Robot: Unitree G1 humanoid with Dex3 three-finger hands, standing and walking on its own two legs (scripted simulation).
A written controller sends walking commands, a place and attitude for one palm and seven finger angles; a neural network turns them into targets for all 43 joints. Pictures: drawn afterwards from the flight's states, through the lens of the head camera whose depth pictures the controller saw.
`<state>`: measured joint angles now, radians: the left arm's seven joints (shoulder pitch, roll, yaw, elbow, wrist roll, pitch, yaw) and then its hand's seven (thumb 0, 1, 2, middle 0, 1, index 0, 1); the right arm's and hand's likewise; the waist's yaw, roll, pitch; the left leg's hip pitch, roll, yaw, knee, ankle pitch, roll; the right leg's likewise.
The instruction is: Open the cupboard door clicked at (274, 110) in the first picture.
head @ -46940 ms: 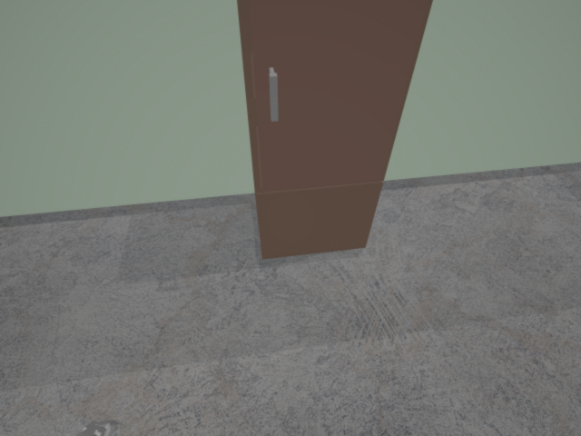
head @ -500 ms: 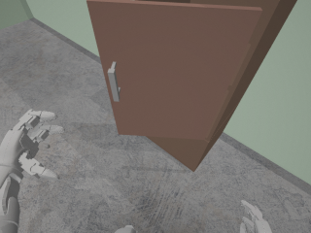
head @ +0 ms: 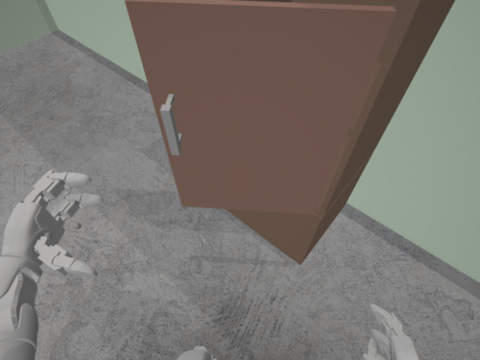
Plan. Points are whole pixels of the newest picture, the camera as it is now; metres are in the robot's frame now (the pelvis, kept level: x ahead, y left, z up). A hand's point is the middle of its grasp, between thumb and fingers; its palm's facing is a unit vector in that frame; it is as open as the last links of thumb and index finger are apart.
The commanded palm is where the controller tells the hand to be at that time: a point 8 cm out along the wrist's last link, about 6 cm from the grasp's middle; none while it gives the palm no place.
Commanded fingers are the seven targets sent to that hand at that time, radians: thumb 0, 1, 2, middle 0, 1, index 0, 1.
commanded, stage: move the hooked fingers beside the handle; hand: left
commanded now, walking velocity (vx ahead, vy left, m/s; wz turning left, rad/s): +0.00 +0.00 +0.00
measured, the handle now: (173, 125) +0.55 +0.18 +0.06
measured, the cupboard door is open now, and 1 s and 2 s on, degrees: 36 36 36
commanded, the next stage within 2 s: none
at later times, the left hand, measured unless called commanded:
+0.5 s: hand (105, 183) +0.38 +0.26 +0.07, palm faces -0.01 -1.00 +0.00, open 14.0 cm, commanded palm +0.36 +0.31 +0.07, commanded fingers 0.00 -0.50 0.30 -0.30 -1.20 -0.30 -1.20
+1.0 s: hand (121, 157) +0.44 +0.25 +0.07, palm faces +0.00 -1.00 +0.00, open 14.0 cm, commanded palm +0.42 +0.30 +0.06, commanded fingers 0.00 -0.50 0.30 -0.30 -1.20 -0.30 -1.20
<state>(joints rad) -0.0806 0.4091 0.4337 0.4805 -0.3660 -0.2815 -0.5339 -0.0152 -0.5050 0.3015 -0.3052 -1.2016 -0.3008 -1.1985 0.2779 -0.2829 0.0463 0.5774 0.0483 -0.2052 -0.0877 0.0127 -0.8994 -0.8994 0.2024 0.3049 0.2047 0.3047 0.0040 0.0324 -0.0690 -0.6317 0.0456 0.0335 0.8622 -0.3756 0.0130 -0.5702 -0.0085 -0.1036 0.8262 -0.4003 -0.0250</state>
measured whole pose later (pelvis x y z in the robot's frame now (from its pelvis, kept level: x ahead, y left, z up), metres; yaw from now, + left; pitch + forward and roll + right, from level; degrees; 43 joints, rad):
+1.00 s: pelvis +0.01 +0.02 -0.01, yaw -2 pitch +15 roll -2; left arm -0.59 0.49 0.44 0.95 -0.22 -0.36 -0.42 -0.02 -0.50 0.30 -0.30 -1.20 -0.30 -1.20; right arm 0.35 -0.28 0.03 0.61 0.03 -0.03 -0.05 0.01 -0.90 -0.90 0.20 0.30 0.20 0.30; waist -0.08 0.01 -0.09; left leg -0.78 0.05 0.06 0.92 -0.41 0.03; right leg -0.72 -0.01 -0.07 0.87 -0.41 -0.01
